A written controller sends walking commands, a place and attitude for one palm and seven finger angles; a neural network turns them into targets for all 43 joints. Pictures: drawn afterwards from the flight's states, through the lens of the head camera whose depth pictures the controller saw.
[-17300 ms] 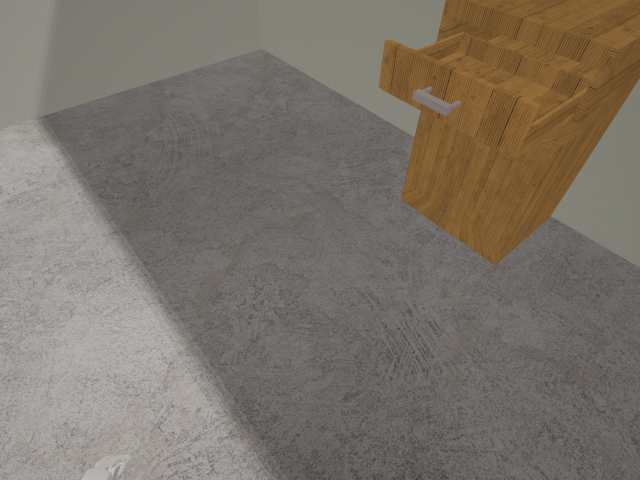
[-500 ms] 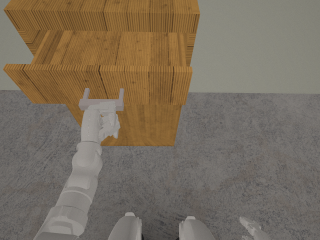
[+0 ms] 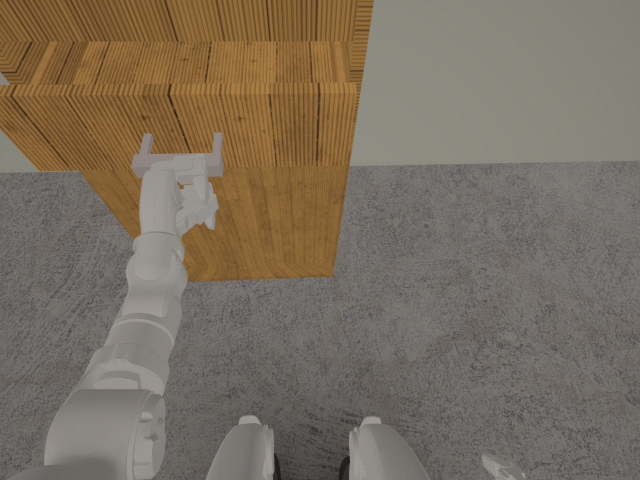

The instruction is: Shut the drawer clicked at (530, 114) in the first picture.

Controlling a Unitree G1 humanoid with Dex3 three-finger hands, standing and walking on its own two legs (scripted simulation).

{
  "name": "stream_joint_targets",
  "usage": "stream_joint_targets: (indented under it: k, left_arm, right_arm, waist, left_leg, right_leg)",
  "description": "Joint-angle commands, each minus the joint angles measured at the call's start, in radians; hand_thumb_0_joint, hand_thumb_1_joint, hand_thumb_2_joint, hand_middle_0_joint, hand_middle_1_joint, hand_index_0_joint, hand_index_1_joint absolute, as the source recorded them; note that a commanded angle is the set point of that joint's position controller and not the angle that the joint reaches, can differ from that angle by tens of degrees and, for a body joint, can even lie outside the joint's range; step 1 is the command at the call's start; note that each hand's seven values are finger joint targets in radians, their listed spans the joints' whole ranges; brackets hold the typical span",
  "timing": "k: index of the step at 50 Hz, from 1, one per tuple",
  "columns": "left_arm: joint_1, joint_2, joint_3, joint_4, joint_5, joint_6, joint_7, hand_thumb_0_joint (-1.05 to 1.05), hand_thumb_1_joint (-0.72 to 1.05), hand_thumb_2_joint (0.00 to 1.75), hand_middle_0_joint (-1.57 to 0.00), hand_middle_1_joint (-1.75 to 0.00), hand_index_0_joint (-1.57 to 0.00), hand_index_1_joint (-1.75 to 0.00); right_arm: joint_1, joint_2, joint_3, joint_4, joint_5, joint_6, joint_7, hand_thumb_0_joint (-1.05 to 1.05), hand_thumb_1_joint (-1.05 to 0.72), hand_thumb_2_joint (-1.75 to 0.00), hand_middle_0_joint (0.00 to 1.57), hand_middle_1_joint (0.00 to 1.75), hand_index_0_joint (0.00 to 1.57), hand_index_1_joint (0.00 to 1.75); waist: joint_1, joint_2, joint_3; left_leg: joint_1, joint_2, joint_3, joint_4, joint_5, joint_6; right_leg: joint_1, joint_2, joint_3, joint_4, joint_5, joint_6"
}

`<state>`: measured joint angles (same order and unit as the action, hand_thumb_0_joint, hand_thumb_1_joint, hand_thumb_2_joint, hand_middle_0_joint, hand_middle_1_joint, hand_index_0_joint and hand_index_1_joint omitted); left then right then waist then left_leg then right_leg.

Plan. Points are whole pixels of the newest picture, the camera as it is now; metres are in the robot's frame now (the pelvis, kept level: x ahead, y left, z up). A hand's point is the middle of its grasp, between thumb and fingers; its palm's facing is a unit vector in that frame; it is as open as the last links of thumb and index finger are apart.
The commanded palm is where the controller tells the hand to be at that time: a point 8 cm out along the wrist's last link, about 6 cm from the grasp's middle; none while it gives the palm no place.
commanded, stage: push the drawer shut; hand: left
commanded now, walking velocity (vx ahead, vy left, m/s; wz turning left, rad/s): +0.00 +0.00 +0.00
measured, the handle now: (181, 153) +0.53 +0.17 +0.05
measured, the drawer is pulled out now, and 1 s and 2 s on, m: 0.10 0.00 0.00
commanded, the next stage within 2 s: pull the fist back off the drawer in 1.00 s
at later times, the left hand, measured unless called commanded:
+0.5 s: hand (206, 158) +0.52 +0.13 +0.05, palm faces +0.00 -1.00 -0.04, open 3.0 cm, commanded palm +0.51 +0.18 +0.05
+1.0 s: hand (201, 139) +0.56 +0.15 +0.04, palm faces +0.01 -1.00 -0.03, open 2.7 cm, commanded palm +0.58 +0.17 +0.05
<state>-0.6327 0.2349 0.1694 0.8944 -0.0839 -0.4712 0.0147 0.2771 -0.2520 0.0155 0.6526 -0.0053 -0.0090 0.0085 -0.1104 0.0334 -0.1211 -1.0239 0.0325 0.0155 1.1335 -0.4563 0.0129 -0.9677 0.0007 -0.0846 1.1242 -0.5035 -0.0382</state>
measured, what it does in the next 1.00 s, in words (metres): stands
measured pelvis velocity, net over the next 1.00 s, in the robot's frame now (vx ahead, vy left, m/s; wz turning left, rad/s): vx -0.01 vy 0.03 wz -0.03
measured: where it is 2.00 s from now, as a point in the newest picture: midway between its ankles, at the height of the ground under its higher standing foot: outside the picture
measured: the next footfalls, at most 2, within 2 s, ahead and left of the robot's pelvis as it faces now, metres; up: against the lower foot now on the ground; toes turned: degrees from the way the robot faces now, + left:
none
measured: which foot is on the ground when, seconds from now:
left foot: down 0.00-1.00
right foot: down 0.00-1.00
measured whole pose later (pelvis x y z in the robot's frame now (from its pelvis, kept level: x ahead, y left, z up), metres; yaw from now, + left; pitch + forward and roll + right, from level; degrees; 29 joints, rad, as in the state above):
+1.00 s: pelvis -0.01 +0.03 -0.03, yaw -2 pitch +28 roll -5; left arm -1.13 0.47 0.32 1.28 0.03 -0.43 -0.02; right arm 0.39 -0.25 0.06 0.65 -0.06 0.04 0.04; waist -0.24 0.04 -0.12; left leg -1.27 0.04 -0.01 1.25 -0.47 0.05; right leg -1.18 0.01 -0.11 1.18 -0.49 -0.01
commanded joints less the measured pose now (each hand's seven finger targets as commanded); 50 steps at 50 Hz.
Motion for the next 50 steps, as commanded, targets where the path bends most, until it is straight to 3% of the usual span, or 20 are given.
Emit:
stream_joint_targets:
  k: [1,12,15,18,22,25,31,35,37,40,43,46,49,50]
  left_arm:
    - [-0.562,0.194,0.067,-0.176,-0.004,-0.074,-0.006,0.0,0.9,0.9,-1.4,-1.6,-1.4,-1.6]
    - [-0.69,0.327,0.175,-0.057,0.001,-0.081,-0.037,0.0,0.9,0.9,-1.4,-1.6,-1.4,-1.6]
    - [-0.744,0.291,0.142,-0.033,0.008,-0.078,-0.044,0.0,0.9,0.9,-1.4,-1.6,-1.4,-1.6]
    - [-0.762,0.348,0.183,0.024,0.016,-0.065,-0.038,0.0,0.9,0.9,-1.4,-1.6,-1.4,-1.6]
    - [-0.802,0.348,0.182,0.017,0.033,-0.071,-0.034,0.0,0.9,0.9,-1.4,-1.6,-1.4,-1.6]
    - [-0.84,0.347,0.178,0.052,0.042,-0.063,-0.028,0.0,0.9,0.9,-1.4,-1.6,-1.4,-1.6]
    - [-0.946,0.358,0.166,0.091,0.078,-0.046,-0.007,0.0,0.9,0.9,-1.4,-1.6,-1.4,-1.6]
    - [-0.972,0.42,0.208,0.111,0.088,-0.037,0.004,0.0,0.9,0.9,-1.4,-1.6,-1.4,-1.6]
    - [-1.006,0.417,0.195,0.114,0.097,-0.031,0.002,0.0,0.9,0.9,-1.4,-1.6,-1.4,-1.6]
    - [-1.035,0.46,0.216,0.148,0.107,-0.018,0.0,0.0,0.9,0.9,-1.4,-1.6,-1.4,-1.6]
    - [-1.111,0.431,0.177,0.133,0.113,-0.012,0.003,0.0,0.9,0.9,-1.4,-1.6,-1.4,-1.6]
    - [-1.161,0.477,0.192,0.115,0.12,-0.015,0.009,0.0,0.9,0.9,-1.4,-1.6,-1.4,-1.6]
    - [-1.202,0.401,0.121,0.118,0.125,-0.008,0.014,0.0,0.9,0.9,-1.4,-1.6,-1.4,-1.6]
    - [-1.222,0.404,0.121,0.109,0.124,-0.009,0.017,0.0,0.9,0.9,-1.4,-1.6,-1.4,-1.6]
  right_arm:
    - [0.108,-0.146,-0.052,-0.078,-0.002,-0.028,-0.012,0.0,-0.9,-0.9,0.2,0.3,0.2,0.3]
    - [0.173,-0.161,-0.051,-0.068,-0.015,-0.015,-0.005,0.0,-0.9,-0.9,0.2,0.3,0.2,0.3]
    - [0.188,-0.16,-0.05,-0.064,-0.019,-0.012,0.001,0.0,-0.9,-0.9,0.2,0.3,0.2,0.3]
    - [0.207,-0.175,-0.05,-0.057,-0.023,-0.004,0.0,0.0,-0.9,-0.9,0.2,0.3,0.2,0.3]
    - [0.226,-0.176,-0.05,-0.059,-0.031,0.004,0.007,0.0,-0.9,-0.9,0.2,0.3,0.2,0.3]
    - [0.244,-0.181,-0.049,-0.054,-0.036,0.011,0.012,0.0,-0.9,-0.9,0.2,0.3,0.2,0.3]
    - [0.276,-0.193,-0.046,-0.044,-0.047,0.026,0.018,0.0,-0.9,-0.9,0.2,0.3,0.2,0.3]
    - [0.293,-0.199,-0.042,-0.045,-0.054,0.034,0.019,0.0,-0.9,-0.9,0.2,0.3,0.2,0.3]
    - [0.298,-0.196,-0.039,-0.044,-0.056,0.04,0.022,0.0,-0.9,-0.9,0.2,0.3,0.2,0.3]
    - [0.315,-0.202,-0.033,-0.044,-0.056,0.046,0.021,0.0,-0.9,-0.9,0.2,0.3,0.2,0.3]
    - [0.316,-0.203,-0.033,-0.039,-0.056,0.047,0.018,0.0,-0.9,-0.9,0.2,0.3,0.2,0.3]
    - [0.328,-0.209,-0.029,-0.032,-0.06,0.042,0.014,0.0,-0.9,-0.9,0.2,0.3,0.2,0.3]
    - [0.322,-0.206,-0.028,-0.024,-0.062,0.035,0.015,0.0,-0.9,-0.9,0.2,0.3,0.2,0.3]
    - [0.325,-0.209,-0.028,-0.02,-0.063,0.03,0.013,0.0,-0.9,-0.9,0.2,0.3,0.2,0.3]
  waist:
    - [-0.062,0.007,-0.427]
    - [-0.077,0.025,-0.481]
    - [-0.099,0.06,-0.475]
    - [-0.113,0.022,-0.448]
    - [-0.107,0.109,-0.505]
    - [-0.131,0.079,-0.491]
    - [-0.16,0.134,-0.485]
    - [-0.167,0.124,-0.525]
    - [-0.174,0.145,-0.528]
    - [-0.189,0.133,-0.502]
    - [-0.213,0.174,-0.495]
    - [-0.217,0.212,-0.512]
    - [-0.244,0.237,-0.503]
    - [-0.253,0.251,-0.502]
  left_leg:
    - [0.23,-0.035,-0.036,-0.109,0.125,0.022]
    - [0.205,-0.028,-0.04,-0.081,0.162,0.027]
    - [0.249,-0.024,-0.055,-0.081,0.181,0.026]
    - [0.209,-0.02,-0.057,-0.073,0.154,0.029]
    - [0.296,-0.015,-0.075,-0.075,0.21,0.021]
    - [0.292,-0.01,-0.088,-0.067,0.213,0.024]
    - [0.336,-0.001,-0.122,-0.067,0.205,0.019]
    - [0.317,0.0,-0.123,-0.048,0.23,0.023]
    - [0.31,0.0,-0.121,-0.041,0.228,0.023]
    - [0.29,0.004,-0.13,-0.039,0.221,0.025]
    - [0.303,0.006,-0.142,-0.04,0.166,0.023]
    - [0.327,0.009,-0.159,-0.045,0.154,0.018]
    - [0.352,0.013,-0.183,-0.053,0.107,0.015]
    - [0.375,0.018,-0.198,-0.058,0.107,0.014]
  right_leg:
    - [0.187,0.019,0.102,-0.191,0.197,0.027]
    - [0.182,0.029,0.106,-0.172,0.221,0.027]
    - [0.117,0.035,0.086,-0.161,0.218,0.024]
    - [0.094,0.037,0.084,-0.166,0.18,0.027]
    - [0.039,0.04,0.064,-0.145,0.195,0.019]
    - [0.006,0.045,0.054,-0.139,0.188,0.02]
    - [-0.098,0.046,0.035,-0.124,0.153,0.017]
    - [-0.085,0.05,0.038,-0.116,0.168,0.018]
    - [-0.09,0.05,0.038,-0.115,0.166,0.018]
    - [-0.102,0.053,0.033,-0.112,0.161,0.018]
    - [-0.162,0.051,0.032,-0.114,0.125,0.019]
    - [-0.184,0.052,0.027,-0.105,0.116,0.015]
    - [-0.24,0.049,0.023,-0.103,0.098,0.015]
    - [-0.264,0.046,0.019,-0.099,0.101,0.014]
